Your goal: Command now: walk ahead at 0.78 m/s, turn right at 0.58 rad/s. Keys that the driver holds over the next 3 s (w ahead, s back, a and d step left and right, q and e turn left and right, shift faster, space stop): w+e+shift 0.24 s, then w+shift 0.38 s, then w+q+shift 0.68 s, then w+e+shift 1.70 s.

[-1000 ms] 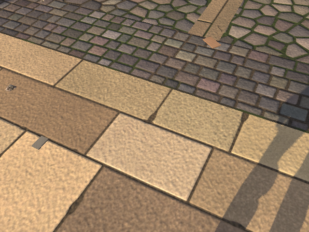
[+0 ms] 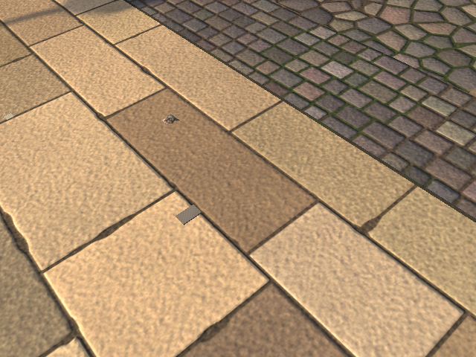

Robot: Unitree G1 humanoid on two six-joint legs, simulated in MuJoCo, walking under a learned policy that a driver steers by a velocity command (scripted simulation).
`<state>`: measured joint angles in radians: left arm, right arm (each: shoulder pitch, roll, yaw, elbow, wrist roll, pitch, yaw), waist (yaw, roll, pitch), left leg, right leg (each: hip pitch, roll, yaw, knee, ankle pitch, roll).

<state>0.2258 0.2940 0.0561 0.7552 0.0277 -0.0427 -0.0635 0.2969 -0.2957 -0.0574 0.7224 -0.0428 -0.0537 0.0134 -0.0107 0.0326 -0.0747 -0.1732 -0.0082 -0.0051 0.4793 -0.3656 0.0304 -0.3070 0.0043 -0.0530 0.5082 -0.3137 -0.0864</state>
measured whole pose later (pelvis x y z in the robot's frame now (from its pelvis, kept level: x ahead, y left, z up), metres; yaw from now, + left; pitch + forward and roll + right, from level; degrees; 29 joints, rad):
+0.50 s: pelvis +0.35 -0.05 -0.01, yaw -20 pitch +2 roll +2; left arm 0.39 0.31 0.06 0.86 0.01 -0.07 -0.02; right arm 0.15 -0.30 -0.03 0.67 -0.05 -0.07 0.01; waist 0.04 -0.02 0.03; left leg -0.43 -0.03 0.06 0.61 -0.22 0.03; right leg -0.19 0.08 0.12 1.16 -0.35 -0.12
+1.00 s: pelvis +0.77 -0.23 +0.00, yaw -9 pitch +1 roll -1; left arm 0.23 0.28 0.03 0.79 0.05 -0.09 -0.01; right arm 0.32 -0.31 -0.06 0.84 -0.01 -0.04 0.03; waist -0.02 0.04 0.03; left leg -0.46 0.05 -0.02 1.27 -0.26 0.10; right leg -0.28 -0.02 -0.13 0.51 -0.24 -0.02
